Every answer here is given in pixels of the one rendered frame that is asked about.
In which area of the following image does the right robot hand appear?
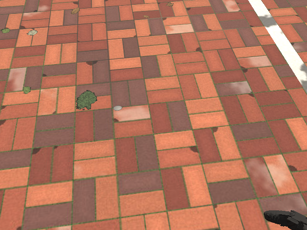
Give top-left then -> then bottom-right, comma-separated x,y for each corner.
264,210 -> 307,230

